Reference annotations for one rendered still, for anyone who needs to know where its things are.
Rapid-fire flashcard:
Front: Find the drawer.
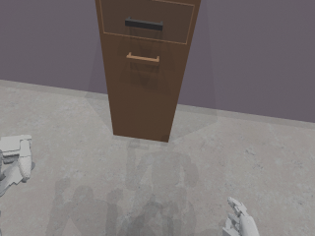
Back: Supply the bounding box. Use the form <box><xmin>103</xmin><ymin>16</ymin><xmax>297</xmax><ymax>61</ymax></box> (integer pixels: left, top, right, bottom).
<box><xmin>100</xmin><ymin>0</ymin><xmax>194</xmax><ymax>43</ymax></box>

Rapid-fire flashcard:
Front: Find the right robot hand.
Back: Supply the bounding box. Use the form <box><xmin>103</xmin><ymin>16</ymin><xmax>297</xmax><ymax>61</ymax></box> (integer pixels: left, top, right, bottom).
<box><xmin>222</xmin><ymin>197</ymin><xmax>260</xmax><ymax>236</ymax></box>

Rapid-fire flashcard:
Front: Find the left robot hand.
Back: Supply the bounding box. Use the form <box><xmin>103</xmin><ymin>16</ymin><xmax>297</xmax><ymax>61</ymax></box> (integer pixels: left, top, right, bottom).
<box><xmin>0</xmin><ymin>135</ymin><xmax>35</xmax><ymax>197</ymax></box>

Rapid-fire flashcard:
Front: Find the handle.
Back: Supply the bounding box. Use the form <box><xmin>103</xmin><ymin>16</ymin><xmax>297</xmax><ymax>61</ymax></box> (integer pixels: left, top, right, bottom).
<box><xmin>125</xmin><ymin>17</ymin><xmax>163</xmax><ymax>30</ymax></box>
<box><xmin>126</xmin><ymin>55</ymin><xmax>159</xmax><ymax>66</ymax></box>

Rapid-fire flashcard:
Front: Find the cabinet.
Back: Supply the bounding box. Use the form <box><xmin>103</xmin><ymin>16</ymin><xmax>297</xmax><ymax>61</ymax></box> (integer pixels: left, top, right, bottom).
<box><xmin>94</xmin><ymin>0</ymin><xmax>201</xmax><ymax>143</ymax></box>

